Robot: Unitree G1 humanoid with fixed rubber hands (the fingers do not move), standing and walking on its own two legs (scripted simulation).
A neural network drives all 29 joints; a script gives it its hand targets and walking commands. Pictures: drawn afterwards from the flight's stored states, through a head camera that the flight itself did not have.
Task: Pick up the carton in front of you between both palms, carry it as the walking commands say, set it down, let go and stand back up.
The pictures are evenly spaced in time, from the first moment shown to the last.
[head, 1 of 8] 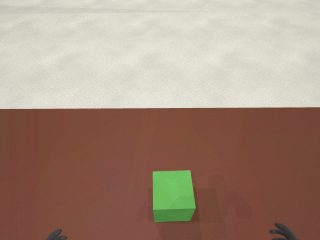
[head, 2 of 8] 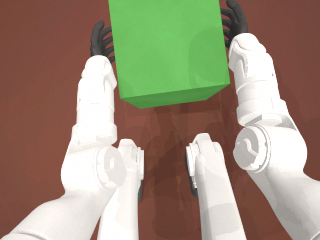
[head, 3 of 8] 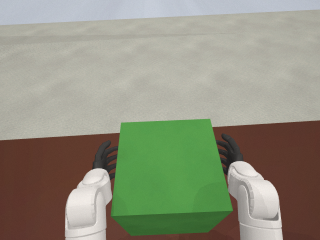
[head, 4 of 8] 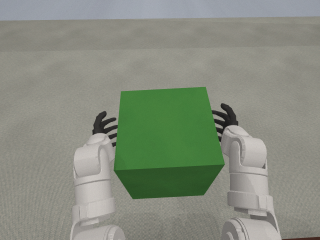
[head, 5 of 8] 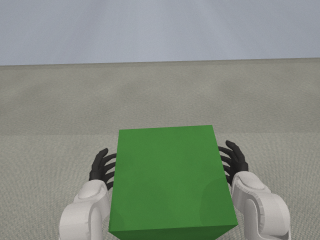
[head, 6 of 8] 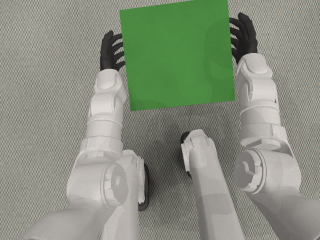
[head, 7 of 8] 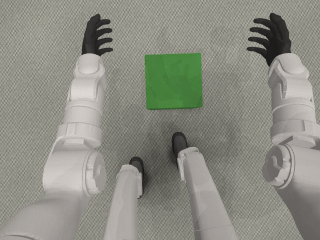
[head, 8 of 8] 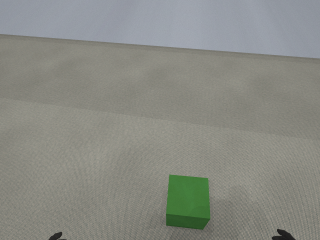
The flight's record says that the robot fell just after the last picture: no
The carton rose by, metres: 0.68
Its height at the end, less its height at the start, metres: -0.13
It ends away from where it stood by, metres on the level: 2.63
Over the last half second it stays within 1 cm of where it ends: yes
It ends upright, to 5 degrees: yes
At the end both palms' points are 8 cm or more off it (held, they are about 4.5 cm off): yes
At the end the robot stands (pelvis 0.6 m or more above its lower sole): yes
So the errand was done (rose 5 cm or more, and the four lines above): yes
